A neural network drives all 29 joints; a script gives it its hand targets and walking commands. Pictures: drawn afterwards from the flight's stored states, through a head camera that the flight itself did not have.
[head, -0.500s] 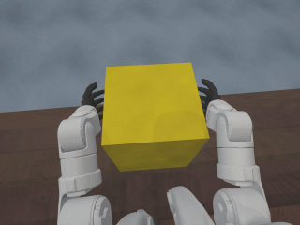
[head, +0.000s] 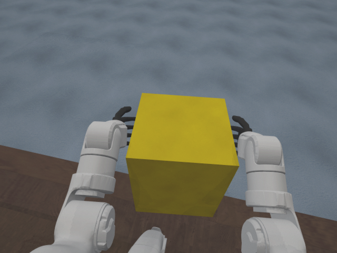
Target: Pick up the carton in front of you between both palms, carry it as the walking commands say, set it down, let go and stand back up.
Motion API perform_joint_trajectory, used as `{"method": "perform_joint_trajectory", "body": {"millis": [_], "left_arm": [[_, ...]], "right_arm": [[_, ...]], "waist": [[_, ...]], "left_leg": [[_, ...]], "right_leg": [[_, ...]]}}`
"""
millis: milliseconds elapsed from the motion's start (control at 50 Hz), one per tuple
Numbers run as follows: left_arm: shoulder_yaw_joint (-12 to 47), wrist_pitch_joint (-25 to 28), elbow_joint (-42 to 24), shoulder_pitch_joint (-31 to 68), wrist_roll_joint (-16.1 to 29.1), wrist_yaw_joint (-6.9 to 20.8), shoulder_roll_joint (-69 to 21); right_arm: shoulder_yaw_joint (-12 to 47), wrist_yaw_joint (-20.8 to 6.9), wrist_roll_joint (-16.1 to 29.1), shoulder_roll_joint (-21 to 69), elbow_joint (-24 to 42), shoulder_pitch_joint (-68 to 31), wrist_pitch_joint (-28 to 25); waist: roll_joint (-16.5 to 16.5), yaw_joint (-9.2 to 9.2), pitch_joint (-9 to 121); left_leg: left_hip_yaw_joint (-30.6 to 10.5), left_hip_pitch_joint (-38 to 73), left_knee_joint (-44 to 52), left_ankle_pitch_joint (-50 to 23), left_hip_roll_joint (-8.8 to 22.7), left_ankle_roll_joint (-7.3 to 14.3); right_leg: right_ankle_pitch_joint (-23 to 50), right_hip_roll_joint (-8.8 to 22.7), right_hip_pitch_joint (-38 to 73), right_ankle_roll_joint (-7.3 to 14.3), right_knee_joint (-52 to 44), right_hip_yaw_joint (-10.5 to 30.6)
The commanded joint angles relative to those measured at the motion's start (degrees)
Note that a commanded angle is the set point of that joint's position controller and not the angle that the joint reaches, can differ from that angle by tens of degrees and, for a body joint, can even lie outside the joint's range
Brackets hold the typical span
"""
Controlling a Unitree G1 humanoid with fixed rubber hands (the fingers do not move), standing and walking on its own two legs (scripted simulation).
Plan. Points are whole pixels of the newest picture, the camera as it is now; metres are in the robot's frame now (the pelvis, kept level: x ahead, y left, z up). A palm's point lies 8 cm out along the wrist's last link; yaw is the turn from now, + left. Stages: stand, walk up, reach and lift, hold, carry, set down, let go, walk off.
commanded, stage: carry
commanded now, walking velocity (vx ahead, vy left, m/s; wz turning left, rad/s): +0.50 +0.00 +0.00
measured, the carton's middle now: (178, 157) +0.34 +0.05 +0.03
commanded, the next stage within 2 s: none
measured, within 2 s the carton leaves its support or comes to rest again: neither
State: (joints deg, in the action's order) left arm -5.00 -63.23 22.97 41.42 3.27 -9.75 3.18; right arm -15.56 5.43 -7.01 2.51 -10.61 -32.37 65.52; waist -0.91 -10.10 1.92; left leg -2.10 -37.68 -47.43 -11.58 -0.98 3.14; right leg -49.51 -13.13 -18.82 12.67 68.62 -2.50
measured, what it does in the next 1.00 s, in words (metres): goes down: left foot 0.16 m lower, then right foot 0.16 m lower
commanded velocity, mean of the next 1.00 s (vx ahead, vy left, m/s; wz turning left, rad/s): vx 0.50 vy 0.00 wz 0.00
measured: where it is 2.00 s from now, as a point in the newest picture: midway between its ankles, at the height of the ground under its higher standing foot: (194, 137)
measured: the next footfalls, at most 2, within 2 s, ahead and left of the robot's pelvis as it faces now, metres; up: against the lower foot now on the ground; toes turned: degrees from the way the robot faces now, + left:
left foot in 0.06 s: +0.19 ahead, +0.10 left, -0.16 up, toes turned +0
right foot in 0.44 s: +0.49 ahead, -0.06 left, -0.32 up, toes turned -1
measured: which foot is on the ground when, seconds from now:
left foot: up 0.00-0.04, down 0.06-0.44, up 0.46-0.78, down 0.80-1.00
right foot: down 0.00-0.08, up 0.10-0.42, down 0.44-0.80, up 0.82-1.00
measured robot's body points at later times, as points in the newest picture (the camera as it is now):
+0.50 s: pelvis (191, 185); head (208, 84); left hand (166, 98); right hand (234, 102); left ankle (160, 252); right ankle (190, 231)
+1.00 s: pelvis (192, 136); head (204, 64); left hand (182, 89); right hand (226, 98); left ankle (178, 192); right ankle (202, 183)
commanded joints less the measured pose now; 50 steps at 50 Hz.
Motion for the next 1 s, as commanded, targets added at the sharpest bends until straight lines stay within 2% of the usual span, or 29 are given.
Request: {"method": "perform_joint_trajectory", "body": {"millis": [0,40,60,80,100,140,180,240,320,360,400,420,440,480,520,540,600,620,680,720,760,780,800,820,840,860,920,960,980], "left_arm": [[28.16,2.65,-7.90,36.68,24.97,19.44,-74.50],[26.26,3.35,-6.97,33.13,22.62,19.25,-73.62],[26.02,3.49,-9.11,32.14,21.89,18.94,-72.80],[25.83,2.99,-12.19,32.30,20.77,18.49,-72.87],[26.26,3.20,-11.59,28.99,18.62,17.57,-71.57],[25.32,4.58,-17.78,27.79,16.41,15.95,-68.62],[24.57,5.03,-20.57,26.46,12.95,14.23,-65.82],[24.91,5.92,-25.61,24.15,10.47,13.08,-61.25],[28.42,6.48,-31.52,22.90,9.30,11.84,-57.93],[29.58,5.21,-32.05,22.10,9.23,11.67,-55.14],[31.74,3.98,-30.61,20.05,9.64,12.13,-53.32],[31.76,3.70,-28.33,17.09,9.73,12.61,-51.83],[31.37,3.29,-26.56,18.87,10.23,13.12,-51.40],[32.29,1.95,-22.98,21.69,14.94,14.15,-54.02],[36.10,1.87,-25.58,27.93,19.84,15.26,-59.67],[37.07,2.22,-25.56,31.14,21.63,15.78,-62.22],[38.37,3.51,-24.64,35.22,24.90,17.07,-67.65],[37.77,3.95,-24.32,35.60,25.68,17.39,-69.16],[37.04,4.70,-22.77,32.56,25.80,17.66,-69.38],[35.01,4.78,-21.92,29.21,23.96,17.40,-68.22],[34.73,4.37,-19.65,24.28,23.08,17.12,-66.77],[33.58,4.40,-19.60,25.37,21.67,16.83,-64.84],[32.29,3.86,-17.18,23.24,19.69,16.20,-63.49],[28.73,2.89,-17.10,21.63,16.93,15.52,-61.43],[27.29,2.22,-14.99,18.74,14.80,14.93,-57.96],[25.85,2.61,-17.81,19.96,13.15,14.80,-56.05],[25.27,4.41,-17.88,21.50,11.08,14.98,-59.51],[26.23,5.81,-20.82,24.35,11.27,14.89,-61.19],[27.04,6.37,-22.04,24.64,10.91,14.73,-61.47]], "right_arm": [[33.63,-9.11,18.74,54.16,5.39,-44.88,-4.41],[35.43,-9.19,21.05,56.99,6.99,-42.68,-4.29],[36.22,-9.39,22.11,57.44,8.91,-42.89,-4.41],[38.49,-9.13,22.70,57.16,7.79,-40.96,-4.77],[40.33,-9.27,25.04,59.62,9.52,-42.93,-4.68],[46.15,-9.77,30.39,63.98,14.41,-47.13,-5.70],[49.95,-10.30,35.06,66.93,19.13,-50.69,-6.51],[51.63,-11.26,37.95,66.12,19.46,-47.40,-7.77],[51.00,-11.58,37.37,63.75,19.59,-41.41,-8.44],[48.80,-11.38,34.51,60.29,15.90,-33.76,-7.99],[47.18,-11.31,31.89,56.80,11.65,-29.28,-7.34],[46.45,-11.13,31.25,55.18,11.45,-30.70,-6.68],[44.95,-10.97,29.69,55.24,11.32,-32.47,-5.89],[41.88,-10.16,25.88,50.67,8.95,-30.26,-4.05],[38.38,-9.41,22.45,49.57,9.99,-31.07,-4.04],[38.29,-9.48,21.69,50.42,9.25,-32.10,-4.18],[38.70,-9.49,20.47,53.98,9.42,-33.26,-5.93],[39.10,-9.50,20.57,54.47,10.12,-34.71,-6.55],[40.42,-8.82,21.26,55.43,11.94,-34.00,-7.14],[42.12,-8.25,22.28,54.36,14.71,-34.44,-6.54],[42.24,-8.21,22.80,53.32,14.63,-31.54,-5.99],[41.98,-8.56,22.94,52.34,14.41,-31.29,-5.60],[42.09,-8.88,23.55,51.37,12.70,-31.71,-4.73],[42.67,-8.85,24.03,50.28,7.88,-30.72,-4.39],[42.85,-9.42,26.12,51.48,8.96,-32.54,-4.56],[45.09,-10.03,28.34,55.64,7.97,-35.75,-5.19],[49.16,-11.63,34.44,63.08,11.62,-44.60,-6.68],[50.68,-12.30,37.49,65.75,12.08,-46.36,-8.29],[50.45,-12.58,37.75,67.20,11.17,-45.45,-8.90]], "waist": [[-4.96,4.56,9.68],[-5.34,11.48,17.63],[5.04,15.29,18.46],[13.12,15.71,27.12],[4.56,14.95,29.19],[0.75,15.45,30.34],[-2.04,14.88,25.43],[6.74,14.84,27.96],[2.23,16.39,22.15],[8.96,14.24,19.23],[12.49,6.57,26.97],[0.34,0.82,25.37],[-12.12,2.41,23.76],[-6.35,5.55,26.44],[2.58,6.70,23.51],[5.58,6.31,20.15],[-2.69,7.42,19.95],[1.87,5.99,19.33],[-0.99,4.27,18.68],[-8.32,8.04,20.43],[-2.38,14.45,25.27],[4.55,19.26,21.54],[9.52,18.85,17.01],[12.46,14.86,20.75],[7.27,14.67,25.31],[2.48,14.16,22.82],[-5.95,14.08,19.34],[3.90,14.50,21.07],[1.07,15.94,19.89]], "left_leg": [[9.77,21.25,13.57,-3.58,-4.20,1.23],[6.66,37.42,11.35,-6.38,-0.57,4.80],[-0.28,42.35,23.17,-5.98,4.83,10.27],[-18.51,63.16,6.36,-18.61,16.98,16.41],[-22.30,63.28,5.52,-12.69,15.90,15.68],[-31.13,54.52,5.90,12.24,16.53,16.57],[-27.35,41.32,6.65,3.74,14.08,15.19],[-22.35,37.09,2.38,-7.69,13.02,13.53],[-6.38,28.25,-10.93,17.34,-0.04,7.23],[-3.85,20.43,-13.85,16.21,1.22,6.85],[2.46,14.85,-38.30,-3.75,4.68,2.89],[6.23,9.08,-58.03,10.05,-0.04,-0.15],[3.26,-13.14,-70.42,56.37,-6.73,-1.78],[-3.14,-24.51,-57.22,46.87,-0.34,-0.06],[-7.20,-23.73,-43.08,39.95,3.17,-0.84],[-4.90,-17.46,-31.77,34.19,2.75,-1.99],[1.27,-5.48,-25.50,20.63,1.66,-1.21],[0.45,-7.90,-11.63,5.26,2.17,-1.24],[8.32,6.33,8.99,-11.43,-2.07,-1.29],[10.98,29.20,4.66,-18.82,-3.42,0.95],[12.58,43.58,11.95,-11.82,-3.83,1.49],[8.07,47.78,19.35,-9.06,1.13,6.61],[2.01,47.50,15.21,-12.26,5.72,6.52],[-18.21,59.13,5.80,-25.43,14.35,10.73],[-33.10,56.69,12.70,5.27,20.63,18.09],[-40.98,47.32,13.08,13.11,19.39,17.27],[-33.91,33.24,11.22,4.66,16.05,14.89],[-27.66,30.83,7.82,-2.10,13.70,13.49],[-21.46,32.09,0.48,9.39,7.56,10.15]], "right_leg": [[47.94,10.83,-8.03,-3.01,-8.47,16.36],[66.21,14.71,-13.10,-7.76,11.28,12.10],[44.88,9.27,-16.93,-11.28,35.28,5.65],[5.27,7.40,-35.92,-14.32,41.20,2.81],[8.98,10.23,-39.24,-12.10,35.03,7.31],[18.14,12.60,-40.12,-10.44,23.18,11.92],[24.24,12.37,-34.08,-11.35,5.86,9.34],[35.57,12.85,-26.11,-10.78,6.32,4.05],[67.57,8.41,-11.95,-11.31,-31.76,-3.48],[71.55,9.39,2.32,-10.45,-38.14,-3.43],[74.12,12.29,22.93,-6.33,-35.28,-1.84],[71.55,13.24,25.57,-4.36,-40.90,-2.55],[93.26,21.97,39.96,-1.88,-25.71,10.81],[62.96,29.69,37.88,5.63,-29.53,32.59],[54.23,31.06,25.22,4.27,-28.22,38.37],[56.52,29.27,15.09,4.38,-29.21,35.62],[60.94,25.05,5.88,2.42,-27.32,27.18],[49.03,17.97,7.23,-0.85,-17.74,20.57],[40.42,12.94,3.05,-3.26,-15.22,11.62],[41.92,13.45,-9.14,-4.08,-7.95,5.64],[62.79,14.34,-8.68,-8.06,10.63,-0.42],[48.27,11.91,-15.08,-10.77,33.19,-1.66],[6.66,5.87,-23.71,-10.74,43.72,-3.07],[10.64,8.84,-36.30,-9.63,37.44,5.92],[14.06,10.74,-39.71,-9.68,34.38,8.19],[19.88,13.55,-38.43,-9.21,24.75,11.51],[26.52,14.57,-32.55,-12.63,6.93,9.81],[38.39,14.83,-27.73,-11.16,3.87,5.74],[50.68,15.67,-30.83,-10.53,-8.60,7.15]]}}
